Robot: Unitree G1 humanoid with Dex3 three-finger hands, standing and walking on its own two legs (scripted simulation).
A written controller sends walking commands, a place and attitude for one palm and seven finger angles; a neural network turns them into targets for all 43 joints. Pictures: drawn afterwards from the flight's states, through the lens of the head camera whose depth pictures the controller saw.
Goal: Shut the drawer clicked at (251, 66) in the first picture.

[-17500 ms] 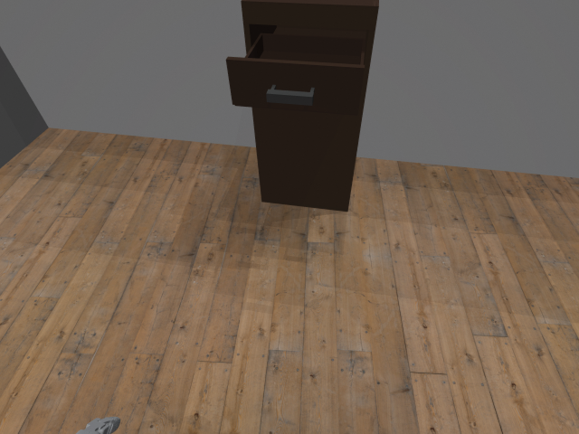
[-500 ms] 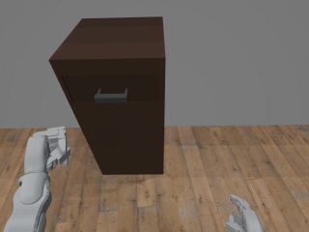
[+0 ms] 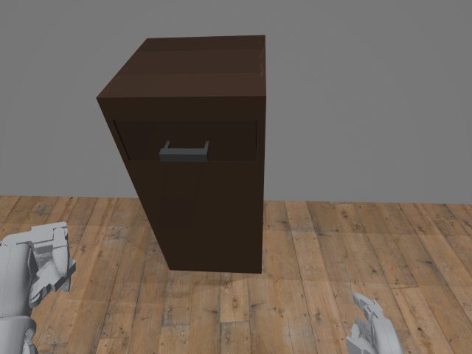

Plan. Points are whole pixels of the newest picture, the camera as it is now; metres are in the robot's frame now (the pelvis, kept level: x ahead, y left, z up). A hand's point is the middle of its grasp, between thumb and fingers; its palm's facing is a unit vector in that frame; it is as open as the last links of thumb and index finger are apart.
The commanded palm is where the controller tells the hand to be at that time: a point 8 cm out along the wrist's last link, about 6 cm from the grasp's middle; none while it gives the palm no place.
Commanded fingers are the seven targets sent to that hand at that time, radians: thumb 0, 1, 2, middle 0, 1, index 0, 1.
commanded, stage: step back with the hand held close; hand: left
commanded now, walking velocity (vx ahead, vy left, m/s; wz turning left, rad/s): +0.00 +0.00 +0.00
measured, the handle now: (186, 149) +0.62 +0.24 -0.01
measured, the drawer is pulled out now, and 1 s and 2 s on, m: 0.00 0.00 0.00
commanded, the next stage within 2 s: stop stepping back and stand still in 1.20 s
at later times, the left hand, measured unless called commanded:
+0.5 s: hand (67, 265) +0.18 +0.25 +0.15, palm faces +0.25 -0.83 -0.50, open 3.2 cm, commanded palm +0.11 +0.30 +0.17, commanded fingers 0.00 0.90 0.90 -1.40 -1.60 -1.40 -1.60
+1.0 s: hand out of the picture +0.09 +0.28 +0.16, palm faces +0.35 -0.83 -0.43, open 3.2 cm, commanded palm +0.01 +0.33 +0.17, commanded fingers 0.00 0.90 0.90 -1.40 -1.60 -1.40 -1.60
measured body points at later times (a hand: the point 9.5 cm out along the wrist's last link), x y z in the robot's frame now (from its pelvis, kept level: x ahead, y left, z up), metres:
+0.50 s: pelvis -0.02 +0.02 +0.00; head +0.01 +0.02 +0.45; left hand +0.16 +0.29 +0.17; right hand +0.14 -0.23 -0.09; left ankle +0.00 +0.11 -0.74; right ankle -0.02 -0.11 -0.74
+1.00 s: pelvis -0.12 +0.04 -0.01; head -0.10 +0.07 +0.43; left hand +0.06 +0.32 +0.18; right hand +0.04 -0.20 -0.09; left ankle +0.00 +0.11 -0.74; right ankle -0.08 -0.11 -0.72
